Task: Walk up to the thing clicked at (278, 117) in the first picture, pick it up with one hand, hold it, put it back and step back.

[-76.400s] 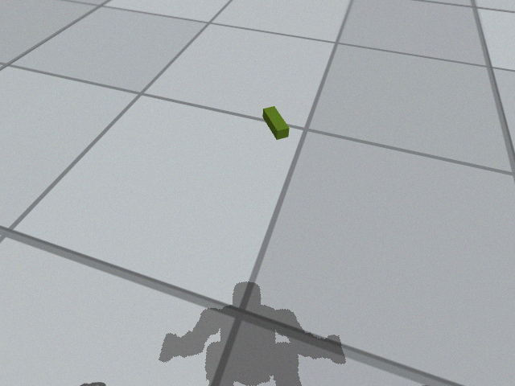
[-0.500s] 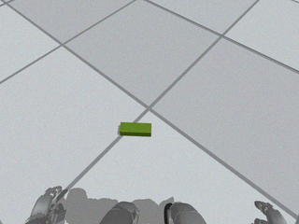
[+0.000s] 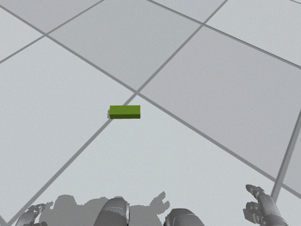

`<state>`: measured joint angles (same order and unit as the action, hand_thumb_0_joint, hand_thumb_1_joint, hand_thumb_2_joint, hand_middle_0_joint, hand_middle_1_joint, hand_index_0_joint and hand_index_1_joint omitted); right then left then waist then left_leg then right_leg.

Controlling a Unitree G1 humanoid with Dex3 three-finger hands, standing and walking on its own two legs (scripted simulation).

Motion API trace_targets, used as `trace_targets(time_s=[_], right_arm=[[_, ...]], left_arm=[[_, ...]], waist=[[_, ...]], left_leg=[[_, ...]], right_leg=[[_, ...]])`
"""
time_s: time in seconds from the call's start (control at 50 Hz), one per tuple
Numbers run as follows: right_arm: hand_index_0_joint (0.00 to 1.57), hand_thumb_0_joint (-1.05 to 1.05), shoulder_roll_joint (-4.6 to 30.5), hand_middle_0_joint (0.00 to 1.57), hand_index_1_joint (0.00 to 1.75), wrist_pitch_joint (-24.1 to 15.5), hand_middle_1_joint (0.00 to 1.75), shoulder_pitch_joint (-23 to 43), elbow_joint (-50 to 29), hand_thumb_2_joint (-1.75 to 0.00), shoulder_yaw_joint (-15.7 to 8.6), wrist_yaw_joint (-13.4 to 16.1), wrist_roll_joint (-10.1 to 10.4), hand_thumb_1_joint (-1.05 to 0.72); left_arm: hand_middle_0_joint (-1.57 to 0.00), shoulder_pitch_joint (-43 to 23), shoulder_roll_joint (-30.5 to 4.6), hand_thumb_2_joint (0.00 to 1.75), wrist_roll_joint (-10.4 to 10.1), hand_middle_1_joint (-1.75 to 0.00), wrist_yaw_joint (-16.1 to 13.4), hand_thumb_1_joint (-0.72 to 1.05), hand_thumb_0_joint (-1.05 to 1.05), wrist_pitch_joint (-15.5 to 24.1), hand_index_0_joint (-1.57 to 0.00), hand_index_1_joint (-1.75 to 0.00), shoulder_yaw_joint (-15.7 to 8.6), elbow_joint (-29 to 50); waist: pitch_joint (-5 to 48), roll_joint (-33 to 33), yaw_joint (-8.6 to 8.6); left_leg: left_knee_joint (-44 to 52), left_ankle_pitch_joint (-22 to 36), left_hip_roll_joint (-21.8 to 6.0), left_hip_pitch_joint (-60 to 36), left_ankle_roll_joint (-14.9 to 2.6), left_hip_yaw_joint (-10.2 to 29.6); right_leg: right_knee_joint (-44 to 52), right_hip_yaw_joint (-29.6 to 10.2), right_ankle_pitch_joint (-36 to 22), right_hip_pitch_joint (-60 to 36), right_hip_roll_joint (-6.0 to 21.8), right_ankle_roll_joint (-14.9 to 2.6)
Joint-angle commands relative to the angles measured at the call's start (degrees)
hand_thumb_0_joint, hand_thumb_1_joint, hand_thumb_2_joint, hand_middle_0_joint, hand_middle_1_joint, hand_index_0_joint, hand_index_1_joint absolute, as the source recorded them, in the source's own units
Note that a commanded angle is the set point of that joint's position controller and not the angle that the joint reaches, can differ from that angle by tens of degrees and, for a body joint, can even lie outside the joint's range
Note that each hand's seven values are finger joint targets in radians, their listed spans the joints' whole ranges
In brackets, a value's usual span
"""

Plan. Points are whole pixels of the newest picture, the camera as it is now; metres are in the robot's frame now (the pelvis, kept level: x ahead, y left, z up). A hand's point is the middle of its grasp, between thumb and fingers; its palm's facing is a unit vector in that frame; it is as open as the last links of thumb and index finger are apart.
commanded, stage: step back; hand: left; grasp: from above
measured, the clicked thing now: (125, 112) +0.80 +0.18 -0.72
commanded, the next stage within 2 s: stand in 1.96 s
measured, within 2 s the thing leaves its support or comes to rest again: neither
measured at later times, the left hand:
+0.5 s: hand out of the picture -0.04 +0.24 -0.14, palm faces +0.07 -0.94 -0.34, open 7.4 cm
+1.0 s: hand out of the picture -0.30 +0.17 -0.12, palm faces +0.05 -0.90 -0.43, open 7.4 cm
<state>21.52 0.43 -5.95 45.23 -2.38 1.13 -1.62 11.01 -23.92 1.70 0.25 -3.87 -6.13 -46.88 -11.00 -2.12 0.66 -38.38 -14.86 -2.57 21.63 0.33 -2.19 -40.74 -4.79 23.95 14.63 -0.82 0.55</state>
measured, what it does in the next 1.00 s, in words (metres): walks backwards: left foot, then right foot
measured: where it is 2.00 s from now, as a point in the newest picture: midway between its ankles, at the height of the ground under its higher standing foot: outside the picture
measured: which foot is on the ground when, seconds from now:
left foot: down 0.00-0.04, up 0.06-0.36, down 0.38-0.84, up 0.86-1.00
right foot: down 0.00-0.40, up 0.42-0.78, down 0.80-1.00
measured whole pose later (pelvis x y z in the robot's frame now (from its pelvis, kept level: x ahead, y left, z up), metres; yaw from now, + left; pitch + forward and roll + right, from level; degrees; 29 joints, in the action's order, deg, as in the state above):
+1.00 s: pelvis -0.31 -0.10 +0.01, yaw +2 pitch -2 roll +2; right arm 24.6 2.1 -13.3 50.8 -3.8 0.9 -1.1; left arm 17.6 -20.2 3.2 1.0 -2.5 -4.5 -51.7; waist -3.0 1.9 2.2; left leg -61.8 -22.6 4.6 28.5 1.0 6.6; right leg -36.1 -1.5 20.5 13.8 2.1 -0.4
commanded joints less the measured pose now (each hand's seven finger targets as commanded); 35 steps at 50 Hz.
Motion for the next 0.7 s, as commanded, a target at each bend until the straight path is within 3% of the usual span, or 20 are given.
trace_targets(time_s=[0.0, 0.02, 0.04, 0.06, 0.08, 0.1, 0.14, 0.26, 0.3, 0.34, 0.36, 0.38, 0.4, 0.42, 0.44, 0.46, 0.48, 0.52, 0.62, 0.68], right_arm=[[0.2, 0.0, 13.8, 0.2, 0.3, 0.4, 0.3, 0.2, -4.3, -0.9, -4.3, 1.0, 1.5, -0.9], [0.2, 0.0, 10.9, 0.2, 0.3, 0.4, 0.3, -1.2, -4.8, -0.9, -3.4, 1.1, 1.8, -0.9], [0.2, 0.0, 11.1, 0.2, 0.3, 0.6, 0.3, 0.8, -4.9, -0.9, -3.9, 2.3, 1.9, -0.9], [0.2, 0.0, 12.9, 0.2, 0.3, 0.6, 0.3, -0.9, -3.6, -0.9, -4.7, 2.4, 2.0, -0.9], [0.2, 0.0, 13.5, 0.2, 0.3, 0.4, 0.3, -2.6, -2.3, -0.9, -4.2, 1.9, 1.7, -0.9], [0.2, 0.0, 13.2, 0.2, 0.3, 0.4, 0.3, -3.6, -1.1, -0.9, -3.9, 1.7, 2.2, -0.9], [0.2, 0.0, 10.8, 0.2, 0.3, 0.2, 0.3, -5.0, -0.4, -0.9, -3.1, 2.0, 1.8, -0.9], [0.2, 0.0, 10.2, 0.2, 0.3, -0.8, 0.3, -6.6, -1.2, -0.9, -2.9, 2.0, 0.8, -0.9], [0.2, 0.0, 10.2, 0.2, 0.3, -1.0, 0.3, -9.2, -0.4, -0.9, -3.3, 1.6, 0.5, -0.9], [0.2, 0.0, 10.5, 0.2, 0.3, -1.3, 0.3, -11.9, 0.9, -0.9, -3.8, 1.4, -0.1, -0.9], [0.2, 0.0, 13.8, 0.2, 0.3, -1.4, 0.3, -11.6, 0.6, -0.9, -4.7, 1.5, -0.8, -0.9], [0.2, 0.0, 19.5, 0.2, 0.3, -1.2, 0.3, -8.6, -0.4, -0.9, -5.6, 1.3, -1.6, -0.9], [0.2, 0.0, 22.8, 0.2, 0.3, -1.2, 0.3, -6.6, -1.9, -0.9, -6.2, 1.2, -1.1, -0.9], [0.2, 0.0, 21.9, 0.2, 0.3, -1.6, 0.3, -3.3, -2.6, -0.9, -6.3, 1.7, -1.1, -0.9], [0.2, 0.0, 19.4, 0.2, 0.3, -1.8, 0.3, -1.7, -2.7, -0.9, -5.6, 1.8, -1.2, -0.9], [0.2, 0.0, 16.5, 0.2, 0.3, -1.8, 0.3, 0.9, -2.9, -0.9, -4.6, 1.9, -1.8, -0.9], [0.2, 0.0, 14.9, 0.2, 0.3, -1.8, 0.3, 1.7, -3.2, -0.9, -4.3, 2.0, -1.4, -0.9], [0.2, 0.0, 14.4, 0.2, 0.3, -1.8, 0.3, -1.0, -2.8, -0.9, -4.4, 1.7, -0.8, -0.9], [0.2, 0.0, 14.4, 0.2, 0.3, -1.1, 0.3, -5.2, -2.3, -0.9, -4.5, 1.5, -0.4, -0.9], [0.2, 0.0, 16.1, 0.2, 0.3, -0.4, 0.3, -5.0, -2.3, -0.9, -5.0, 1.2, -1.0, -0.9]], left_arm=[[-0.2, 7.2, -10.4, 0.9, 0.9, -0.3, -0.2, 0.9, 0.0, 2.4, -0.2, -0.3, -3.0, 2.0], [-0.2, 5.3, -14.8, 0.9, 1.1, -0.3, 0.0, 0.9, 0.0, 2.5, -0.2, -0.3, -4.3, 3.2], [-0.2, 0.6, -19.5, 0.9, 1.0, -0.3, -0.1, 0.9, 0.0, 2.2, -0.2, -0.3, -4.7, 5.5], [-0.2, -3.1, -18.1, 0.9, 0.8, -0.3, -0.4, 0.9, 0.0, 2.4, -0.2, -0.3, -4.4, 7.2], [-0.2, -4.2, -14.8, 0.9, 0.8, -0.3, -0.5, 0.9, 0.0, 2.3, -0.2, -0.3, -3.5, 7.8], [-0.2, -5.5, -11.8, 0.9, 0.5, -0.3, -0.6, 0.9, 0.0, 2.4, -0.2, -0.3, -2.8, 8.2], [-0.2, -6.1, -10.4, 0.9, 0.8, -0.3, -1.0, 0.9, 0.0, 2.2, -0.2, -0.3, -2.9, 8.0], [-0.2, -2.0, -9.7, 0.9, 1.2, -0.3, -1.7, 0.9, 0.0, 1.6, -0.2, -0.3, -2.6, 9.9], [-0.2, -3.2, -10.0, 0.9, 0.7, -0.3, -1.7, 0.9, 0.0, 1.1, -0.2, -0.3, -2.3, 10.5], [-0.2, -4.6, -9.7, 0.9, -0.2, -0.3, -1.1, 0.9, 0.0, 0.1, -0.2, -0.3, -1.7, 11.0], [-0.2, -3.5, -7.9, 0.9, -0.4, -0.3, -0.9, 0.9, 0.0, -0.3, -0.2, -0.3, -1.1, 11.5], [-0.2, -3.5, -5.8, 0.9, -0.6, -0.3, -1.0, 0.9, 0.0, -0.1, -0.2, -0.3, -0.9, 11.7], [-0.2, -5.4, -9.3, 0.9, 0.2, -0.3, -1.9, 0.9, 0.0, -0.2, -0.2, -0.3, -2.3, 11.3], [-0.2, -6.1, -11.1, 0.9, 0.4, -0.3, -1.9, 0.9, 0.0, -0.4, -0.2, -0.3, -2.9, 10.5], [-0.2, -6.0, -10.9, 0.9, 0.2, -0.3, -1.6, 0.9, 0.0, -0.6, -0.2, -0.3, -3.3, 9.2], [-0.2, -3.7, -9.6, 0.9, -0.4, -0.3, -1.4, 0.9, 0.0, -0.8, -0.2, -0.3, -3.2, 8.0], [-0.2, -0.6, -9.5, 0.9, -0.7, -0.3, -1.1, 0.9, 0.0, -0.9, -0.2, -0.3, -3.1, 7.0], [-0.2, 0.8, -10.1, 0.9, -0.1, -0.3, -0.8, 0.9, 0.0, -0.7, -0.2, -0.3, -3.4, 6.2], [-0.2, -0.1, -8.8, 0.9, 0.1, -0.3, -0.8, 0.9, 0.0, 0.4, -0.2, -0.3, -2.1, 6.2], [-0.2, 0.7, -8.0, 0.9, -0.2, -0.3, -0.4, 0.9, 0.0, 1.1, -0.2, -0.3, -1.2, 5.0]], waist=[[17.6, 6.0, 1.32], [15.3, -6.2, 0.61], [13.1, -17.2, 2.95], [9.6, -15.1, 1.21], [8.5, -11.4, 0.23], [8.2, -6.9, -0.41], [8.8, -7.8, -0.71], [14.0, -9.5, 1.79], [15.6, -8.7, 0.43], [16.2, -4.9, -1.32], [15.7, 2.7, -0.83], [12.9, 15.4, -0.22], [11.7, 13.1, -2.53], [9.2, 12.8, -1.96], [8.8, 9.4, -1.16], [8.8, 7.1, 1.18], [8.8, 7.1, 2.38], [9.8, 7.0, 1.33], [13.8, 10.8, -2.6], [17.2, 15.4, -3.06]], left_leg=[[0.2, 10.7, -5.7, -2.4, -5.74, 9.6], [-8.2, -3.2, 2.9, 8.4, -2.01, 6.7], [-22.3, -22.1, 7.4, 5.6, -0.45, 5.3], [-28.8, -22.8, 5.3, 1.9, -0.52, 9.8], [-28.5, -19.8, 5.8, 0.4, -0.84, 9.7], [-30.0, -16.2, 8.4, 2.5, -0.68, 10.5], [-29.8, -13.7, 9.6, 6.7, -0.22, 9.9], [-10.0, -16.8, 5.1, 4.7, 0.65, 4.4], [2.4, -10.3, 3.8, -0.7, -0.46, 3.5], [15.3, 5.0, 4.2, -9.0, -1.64, 3.1], [16.9, 7.1, -3.7, -13.9, -4.57, 14.8], [19.9, 14.1, -15.9, -14.3, -9.99, 31.1], [20.1, 14.0, -23.1, -2.0, -17.49, 35.4], [21.7, 12.2, -24.4, 4.0, -18.93, 37.2], [20.4, 15.0, -20.5, 3.8, -17.17, 29.3], [18.4, 17.4, -14.8, 1.2, -13.95, 21.2], [17.4, 18.2, -12.1, -1.1, -12.01, 16.9], [16.3, 14.6, -11.3, -6.0, -12.02, 17.0], [13.8, 15.1, -10.7, -18.8, -13.73, 14.3], [13.2, 9.3, -11.4, -19.1, -13.8, 13.0]], right_leg=[[16.2, -4.4, -15.7, -9.5, 4.1, -4.33], [17.5, -17.1, -19.1, -11.2, 12.8, -8.38], [21.0, -26.0, -23.1, 1.8, 22.8, -18.53], [21.9, -26.3, -23.9, 9.5, 23.7, -18.69], [20.7, -20.4, -26.0, 9.7, 20.2, -16.95], [17.5, -12.2, -30.4, 5.7, 13.9, -14.23], [14.7, -6.5, -32.3, 0.6, 9.9, -10.83], [11.9, -8.7, -36.2, -11.8, 14.3, -13.75], [8.1, -7.6, -35.0, -11.0, 13.5, -12.18], [2.8, -5.0, -25.7, -4.1, 10.0, -8.06], [-2.6, -3.0, -14.5, 5.9, 5.6, -4.9], [-14.1, 1.4, 8.3, 17.9, -4.3, -2.32], [-24.0, -5.0, 14.3, 12.3, -3.6, -1.25], [-32.2, -8.3, 12.5, 10.1, -2.9, -1.4], [-35.8, -9.5, 9.2, 9.9, -4.2, -1.46], [-38.6, -10.7, 5.8, 12.1, -5.5, -1.56], [-39.5, -9.4, 3.0, 14.1, -6.2, -1.29], [-39.0, -7.8, 2.0, 15.5, -6.4, 0.19], [-21.8, -3.6, 3.9, 15.8, -3.1, 2.98], [-5.2, 0.3, 5.5, 8.7, 0.5, 1.87]])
